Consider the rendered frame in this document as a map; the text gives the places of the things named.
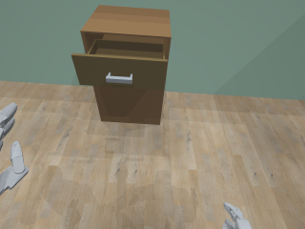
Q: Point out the drawer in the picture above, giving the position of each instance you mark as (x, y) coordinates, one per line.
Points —
(144, 60)

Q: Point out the handle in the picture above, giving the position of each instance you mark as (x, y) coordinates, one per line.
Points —
(119, 79)

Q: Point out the cabinet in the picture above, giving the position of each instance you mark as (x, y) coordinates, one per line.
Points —
(129, 105)

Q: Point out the left robot hand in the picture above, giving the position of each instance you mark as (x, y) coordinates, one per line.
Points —
(13, 174)

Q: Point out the right robot hand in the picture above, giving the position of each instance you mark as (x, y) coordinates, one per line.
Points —
(237, 217)

